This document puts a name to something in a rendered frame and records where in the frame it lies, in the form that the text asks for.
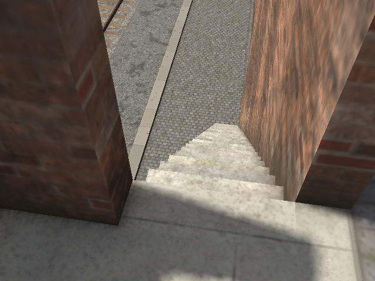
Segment stairs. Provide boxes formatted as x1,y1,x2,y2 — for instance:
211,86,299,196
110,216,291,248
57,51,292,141
146,123,284,200

